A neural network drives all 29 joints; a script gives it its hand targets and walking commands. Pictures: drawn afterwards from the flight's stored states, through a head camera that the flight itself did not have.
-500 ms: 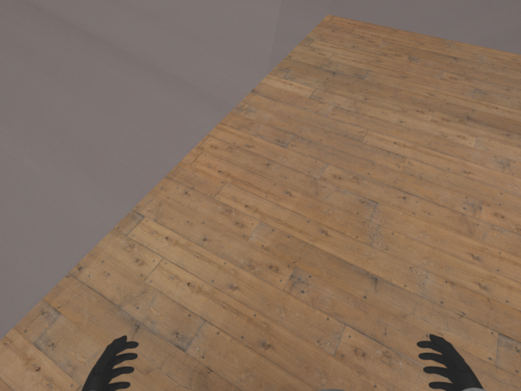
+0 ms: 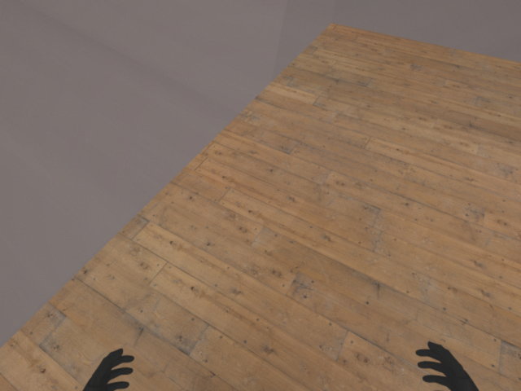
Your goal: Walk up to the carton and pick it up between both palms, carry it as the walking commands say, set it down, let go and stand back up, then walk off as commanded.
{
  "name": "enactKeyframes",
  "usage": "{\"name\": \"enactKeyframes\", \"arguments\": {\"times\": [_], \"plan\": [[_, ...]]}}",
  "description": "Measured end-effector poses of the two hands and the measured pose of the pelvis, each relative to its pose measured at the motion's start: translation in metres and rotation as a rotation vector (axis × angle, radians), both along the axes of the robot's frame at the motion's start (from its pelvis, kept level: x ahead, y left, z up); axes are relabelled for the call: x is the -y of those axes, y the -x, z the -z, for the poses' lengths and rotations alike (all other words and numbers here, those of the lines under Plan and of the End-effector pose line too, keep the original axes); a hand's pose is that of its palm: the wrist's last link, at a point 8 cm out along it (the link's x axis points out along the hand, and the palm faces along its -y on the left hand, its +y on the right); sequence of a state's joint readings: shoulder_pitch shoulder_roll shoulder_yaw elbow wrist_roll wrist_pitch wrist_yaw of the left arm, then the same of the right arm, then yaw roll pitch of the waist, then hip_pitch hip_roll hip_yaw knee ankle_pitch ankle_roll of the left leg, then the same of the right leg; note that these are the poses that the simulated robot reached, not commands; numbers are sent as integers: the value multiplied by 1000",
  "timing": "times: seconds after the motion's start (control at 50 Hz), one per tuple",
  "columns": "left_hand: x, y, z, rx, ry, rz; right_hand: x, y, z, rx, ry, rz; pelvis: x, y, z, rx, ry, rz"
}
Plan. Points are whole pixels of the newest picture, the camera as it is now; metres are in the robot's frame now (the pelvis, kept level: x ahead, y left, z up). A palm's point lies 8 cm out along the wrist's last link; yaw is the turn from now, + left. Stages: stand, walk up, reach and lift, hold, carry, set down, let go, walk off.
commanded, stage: stand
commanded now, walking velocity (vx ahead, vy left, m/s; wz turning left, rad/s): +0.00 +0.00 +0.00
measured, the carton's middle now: out of the picture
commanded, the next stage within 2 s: walk up in 1.80 s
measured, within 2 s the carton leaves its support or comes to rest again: neither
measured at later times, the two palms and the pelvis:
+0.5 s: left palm out of the picture +0.10 +0.28 -0.10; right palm out of the picture +0.10 -0.29 -0.09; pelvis +0.00 +0.00 +0.01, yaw +0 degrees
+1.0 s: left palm out of the picture +0.08 +0.29 -0.10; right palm out of the picture +0.08 -0.29 -0.10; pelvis +0.00 +0.00 +0.01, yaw +0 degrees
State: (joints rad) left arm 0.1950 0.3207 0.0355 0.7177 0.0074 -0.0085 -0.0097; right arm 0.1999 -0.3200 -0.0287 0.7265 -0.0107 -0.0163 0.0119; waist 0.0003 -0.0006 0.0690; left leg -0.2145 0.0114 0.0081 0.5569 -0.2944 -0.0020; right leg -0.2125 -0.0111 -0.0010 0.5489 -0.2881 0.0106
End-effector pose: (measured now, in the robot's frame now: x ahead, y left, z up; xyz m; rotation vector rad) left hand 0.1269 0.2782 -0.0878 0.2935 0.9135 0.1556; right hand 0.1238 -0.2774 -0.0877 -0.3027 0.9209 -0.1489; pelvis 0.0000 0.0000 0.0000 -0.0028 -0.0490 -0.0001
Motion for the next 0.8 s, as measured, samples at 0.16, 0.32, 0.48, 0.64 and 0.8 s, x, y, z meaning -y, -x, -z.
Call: {"name": "enactKeyframes", "arguments": {"times": [0.16,0.32,0.48,0.64,0.8], "plan": [[-1,10,2,-32,1,-7,4,10,1,-39,6,9,0,2,-3,0,-1,0],[0,19,7,-70,7,-16,7,18,2,-71,11,18,1,3,-6,1,-1,-3],[-3,28,9,-107,2,-28,8,27,5,-111,8,29,1,3,-8,-1,-2,-2],[-6,35,9,-140,-6,-40,10,33,8,-143,9,40,1,3,-10,-2,-2,-3],[-9,41,10,-162,-13,-56,11,38,9,-166,10,52,1,3,-11,-1,-2,-3]]}}
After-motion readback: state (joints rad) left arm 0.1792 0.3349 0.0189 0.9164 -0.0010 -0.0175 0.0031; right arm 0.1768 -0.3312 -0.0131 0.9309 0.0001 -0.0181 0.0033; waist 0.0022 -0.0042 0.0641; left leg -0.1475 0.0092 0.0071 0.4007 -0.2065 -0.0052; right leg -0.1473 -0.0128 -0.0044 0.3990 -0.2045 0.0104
